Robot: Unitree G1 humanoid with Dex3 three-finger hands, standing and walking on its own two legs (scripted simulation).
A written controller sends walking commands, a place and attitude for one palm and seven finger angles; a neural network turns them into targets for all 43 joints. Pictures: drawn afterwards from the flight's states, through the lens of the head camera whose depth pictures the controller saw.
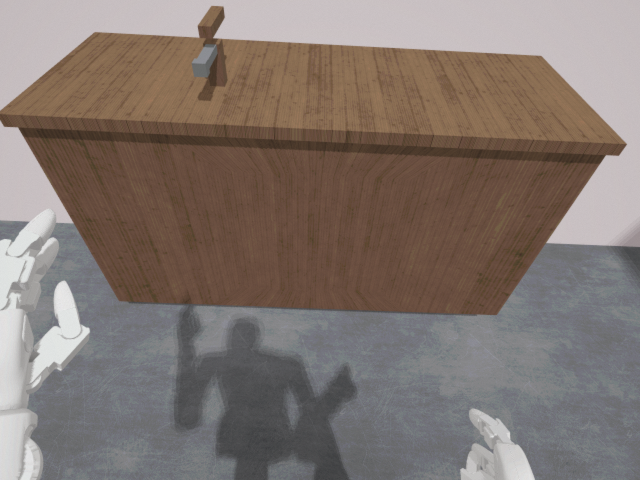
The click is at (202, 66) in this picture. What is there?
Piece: tap's lever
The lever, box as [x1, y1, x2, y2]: [192, 58, 209, 76]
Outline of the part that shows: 194,58 192,61 194,76 207,76 209,73 207,59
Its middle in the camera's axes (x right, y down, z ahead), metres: -0.25 -0.35 +0.80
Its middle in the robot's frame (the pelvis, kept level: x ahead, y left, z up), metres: +0.84 +0.31 +0.13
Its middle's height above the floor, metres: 0.91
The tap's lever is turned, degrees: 0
